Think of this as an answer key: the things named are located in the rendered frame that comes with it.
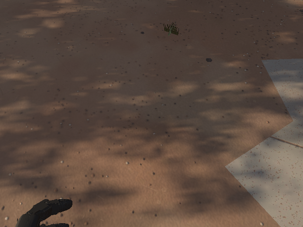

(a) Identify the robot left hand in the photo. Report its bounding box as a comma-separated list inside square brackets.
[15, 199, 73, 227]

